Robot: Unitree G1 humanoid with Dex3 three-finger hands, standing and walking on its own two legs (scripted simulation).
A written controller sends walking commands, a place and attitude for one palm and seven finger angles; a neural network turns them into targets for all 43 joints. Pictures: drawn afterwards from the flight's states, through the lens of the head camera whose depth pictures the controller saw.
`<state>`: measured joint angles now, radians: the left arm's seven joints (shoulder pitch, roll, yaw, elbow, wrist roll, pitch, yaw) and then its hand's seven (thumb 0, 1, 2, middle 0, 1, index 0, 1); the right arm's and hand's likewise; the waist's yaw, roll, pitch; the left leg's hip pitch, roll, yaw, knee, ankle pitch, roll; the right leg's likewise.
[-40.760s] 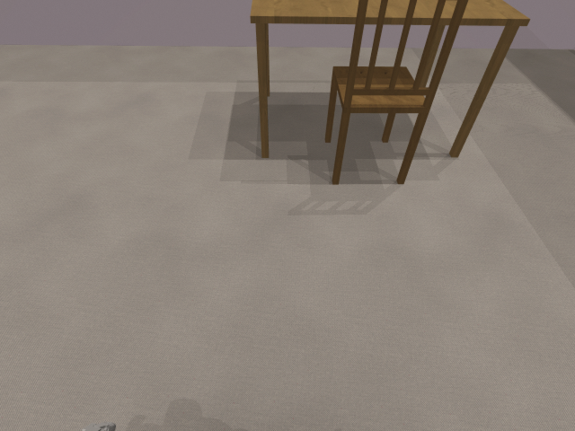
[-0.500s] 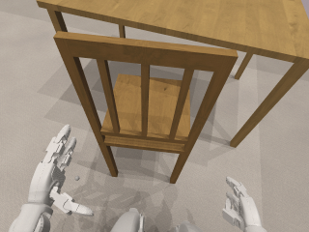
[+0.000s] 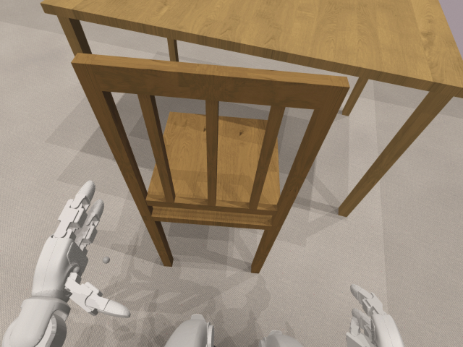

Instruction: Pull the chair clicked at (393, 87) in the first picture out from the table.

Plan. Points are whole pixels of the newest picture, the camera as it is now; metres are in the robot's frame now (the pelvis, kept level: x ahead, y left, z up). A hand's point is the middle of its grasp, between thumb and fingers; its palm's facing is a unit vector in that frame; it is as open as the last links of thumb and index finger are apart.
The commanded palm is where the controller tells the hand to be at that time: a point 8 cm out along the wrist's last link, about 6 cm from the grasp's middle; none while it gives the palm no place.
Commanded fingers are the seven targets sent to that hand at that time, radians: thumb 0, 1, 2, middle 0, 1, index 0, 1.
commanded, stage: raise the hand toward the chair's back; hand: left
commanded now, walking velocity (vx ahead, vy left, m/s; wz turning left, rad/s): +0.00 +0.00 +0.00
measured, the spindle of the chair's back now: (212, 161) +0.46 +0.06 +0.01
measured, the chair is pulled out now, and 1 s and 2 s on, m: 0.18 0.18 0.18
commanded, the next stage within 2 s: aim the fingers beside a spindle in 0.18 s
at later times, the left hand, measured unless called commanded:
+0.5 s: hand (122, 255) +0.25 +0.18 +0.03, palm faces -0.01 -1.00 -0.05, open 16.9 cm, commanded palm +0.23 +0.25 +0.03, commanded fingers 0.00 -0.50 0.30 -0.06 -0.08 -0.06 -0.08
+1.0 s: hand (136, 246) +0.28 +0.17 +0.01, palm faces -0.03 -1.00 -0.03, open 16.9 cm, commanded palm +0.26 +0.23 +0.01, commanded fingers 0.00 -0.50 0.30 -0.06 -0.08 -0.06 -0.08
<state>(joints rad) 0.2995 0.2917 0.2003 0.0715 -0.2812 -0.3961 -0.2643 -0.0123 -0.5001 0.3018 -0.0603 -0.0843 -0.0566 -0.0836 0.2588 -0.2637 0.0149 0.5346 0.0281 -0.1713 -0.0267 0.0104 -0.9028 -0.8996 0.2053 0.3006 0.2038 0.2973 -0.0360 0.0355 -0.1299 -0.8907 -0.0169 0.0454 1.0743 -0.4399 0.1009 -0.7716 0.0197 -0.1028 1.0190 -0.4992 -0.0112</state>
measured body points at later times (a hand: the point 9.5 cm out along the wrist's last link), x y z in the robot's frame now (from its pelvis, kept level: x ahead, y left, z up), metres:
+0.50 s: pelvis +0.01 -0.03 -0.01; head +0.08 -0.01 +0.44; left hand +0.25 +0.24 +0.04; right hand +0.18 -0.27 -0.08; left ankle +0.05 +0.05 -0.66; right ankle +0.00 -0.12 -0.66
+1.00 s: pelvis +0.00 -0.02 -0.02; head +0.09 -0.01 +0.42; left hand +0.27 +0.23 +0.02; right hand +0.17 -0.27 -0.10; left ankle +0.05 +0.05 -0.66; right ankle +0.00 -0.12 -0.66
